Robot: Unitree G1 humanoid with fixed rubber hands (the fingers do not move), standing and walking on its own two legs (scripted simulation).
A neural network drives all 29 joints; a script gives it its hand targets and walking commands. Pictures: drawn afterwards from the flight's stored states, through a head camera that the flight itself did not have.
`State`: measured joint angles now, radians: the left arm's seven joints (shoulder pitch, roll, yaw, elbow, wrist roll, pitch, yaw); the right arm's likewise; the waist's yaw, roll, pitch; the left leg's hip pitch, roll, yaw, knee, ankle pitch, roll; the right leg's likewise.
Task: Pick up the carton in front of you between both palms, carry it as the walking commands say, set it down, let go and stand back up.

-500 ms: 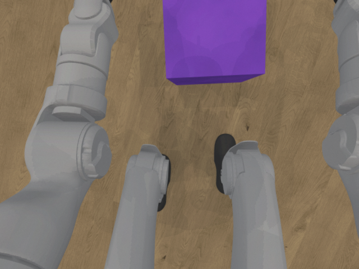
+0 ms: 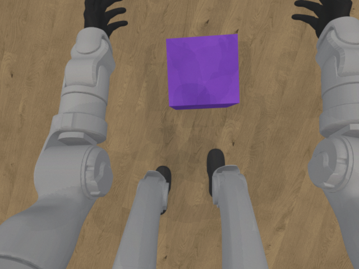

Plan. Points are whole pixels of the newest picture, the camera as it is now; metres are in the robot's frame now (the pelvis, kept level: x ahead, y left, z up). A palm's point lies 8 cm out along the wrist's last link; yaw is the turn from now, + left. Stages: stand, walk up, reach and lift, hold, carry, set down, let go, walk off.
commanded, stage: let go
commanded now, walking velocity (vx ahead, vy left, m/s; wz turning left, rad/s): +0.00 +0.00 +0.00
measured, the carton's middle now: (201, 78) +0.52 -0.06 -0.49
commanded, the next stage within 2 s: stand in 1.38 s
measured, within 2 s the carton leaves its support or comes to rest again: neither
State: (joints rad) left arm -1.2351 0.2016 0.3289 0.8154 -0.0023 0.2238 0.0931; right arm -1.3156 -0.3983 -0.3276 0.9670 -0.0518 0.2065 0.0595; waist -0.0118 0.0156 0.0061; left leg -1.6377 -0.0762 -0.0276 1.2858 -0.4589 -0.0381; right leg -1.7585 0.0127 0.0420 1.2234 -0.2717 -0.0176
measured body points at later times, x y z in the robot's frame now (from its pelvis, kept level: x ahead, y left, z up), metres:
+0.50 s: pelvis +0.05 +0.00 +0.11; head +0.29 -0.04 +0.49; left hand +0.44 +0.18 +0.00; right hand +0.41 -0.26 -0.01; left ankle +0.05 +0.13 -0.58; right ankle +0.11 -0.11 -0.58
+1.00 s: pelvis +0.09 +0.01 +0.16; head +0.14 +0.00 +0.61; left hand +0.28 +0.24 +0.08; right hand +0.25 -0.23 +0.08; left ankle +0.05 +0.13 -0.58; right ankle +0.11 -0.11 -0.58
